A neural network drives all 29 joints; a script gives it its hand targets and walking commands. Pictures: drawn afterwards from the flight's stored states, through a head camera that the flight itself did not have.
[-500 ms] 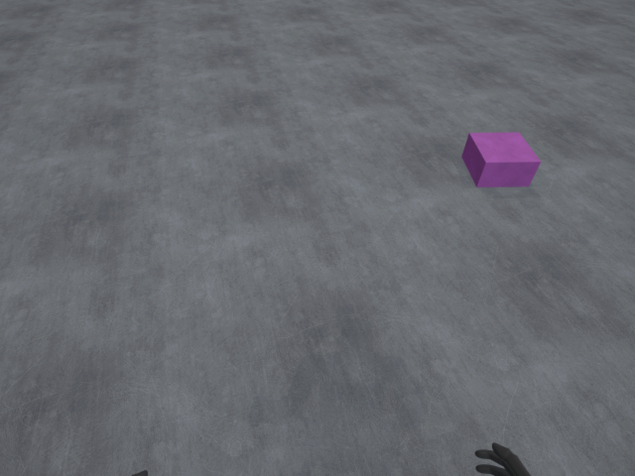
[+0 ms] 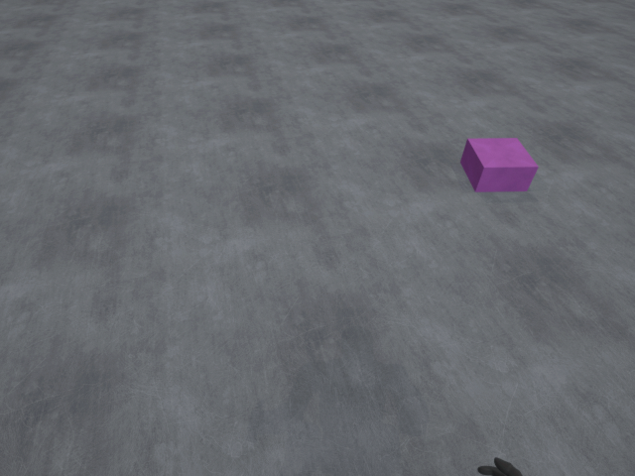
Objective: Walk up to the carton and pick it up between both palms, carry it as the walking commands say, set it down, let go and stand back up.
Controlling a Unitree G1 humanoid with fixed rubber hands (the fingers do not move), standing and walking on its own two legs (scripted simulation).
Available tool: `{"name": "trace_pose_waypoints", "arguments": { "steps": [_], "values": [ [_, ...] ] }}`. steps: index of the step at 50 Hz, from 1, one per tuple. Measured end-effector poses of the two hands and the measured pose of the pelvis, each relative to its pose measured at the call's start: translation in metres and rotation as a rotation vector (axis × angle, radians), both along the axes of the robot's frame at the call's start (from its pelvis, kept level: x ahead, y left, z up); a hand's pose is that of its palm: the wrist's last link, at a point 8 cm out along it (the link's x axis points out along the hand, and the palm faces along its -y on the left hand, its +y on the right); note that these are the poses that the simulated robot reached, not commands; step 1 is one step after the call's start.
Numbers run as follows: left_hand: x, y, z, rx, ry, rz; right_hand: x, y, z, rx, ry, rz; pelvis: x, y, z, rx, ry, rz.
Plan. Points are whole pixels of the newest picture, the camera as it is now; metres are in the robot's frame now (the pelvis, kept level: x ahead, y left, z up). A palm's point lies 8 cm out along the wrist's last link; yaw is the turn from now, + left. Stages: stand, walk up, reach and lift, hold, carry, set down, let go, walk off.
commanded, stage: stand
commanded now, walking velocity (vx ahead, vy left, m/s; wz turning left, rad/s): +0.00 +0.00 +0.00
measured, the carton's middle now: (496, 164) +1.77 -0.90 -0.68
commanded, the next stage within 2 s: walk up in 0.26 s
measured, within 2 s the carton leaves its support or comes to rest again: neither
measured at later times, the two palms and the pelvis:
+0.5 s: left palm out of the picture +0.07 +0.26 -0.11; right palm out of the picture +0.10 -0.25 -0.10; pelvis -0.01 +0.00 +0.00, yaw +0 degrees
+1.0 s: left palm (189, 445) +0.21 +0.18 -0.07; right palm out of the picture +0.18 -0.45 -0.08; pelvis +0.10 -0.13 +0.01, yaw -9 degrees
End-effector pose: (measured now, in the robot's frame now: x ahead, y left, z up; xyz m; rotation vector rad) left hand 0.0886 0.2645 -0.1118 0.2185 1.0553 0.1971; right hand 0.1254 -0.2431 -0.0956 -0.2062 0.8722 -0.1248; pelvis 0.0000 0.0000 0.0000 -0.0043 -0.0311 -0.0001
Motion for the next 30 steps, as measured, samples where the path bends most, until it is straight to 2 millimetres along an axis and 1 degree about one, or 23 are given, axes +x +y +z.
{"name": "trace_pose_waypoints", "arguments": {
  "steps": [15, 24, 27, 30],
  "values": [
    [-0.016, 0.0, -0.004, -0.004, 0.039, 0.011, -0.016, -0.003, -0.006, 0.001, 0.047, -0.011, -0.005, -0.001, 0.001, 0.001, -0.004, 0.0],
    [-0.022, -0.001, -0.004, -0.007, 0.062, 0.015, -0.023, -0.005, -0.009, 0.002, 0.073, -0.016, -0.006, -0.003, 0.002, 0.004, 0.0, 0.0],
    [-0.013, 0.0, 0.002, -0.023, 0.07, -0.037, -0.028, -0.015, -0.005, -0.012, 0.057, -0.027, -0.005, -0.005, 0.005, 0.003, 0.01, -0.013],
    [0.007, -0.001, 0.014, -0.007, 0.059, -0.103, -0.042, -0.04, 0.003, -0.044, 0.073, -0.064, -0.001, -0.014, 0.011, -0.005, 0.033, -0.041]
  ]
}}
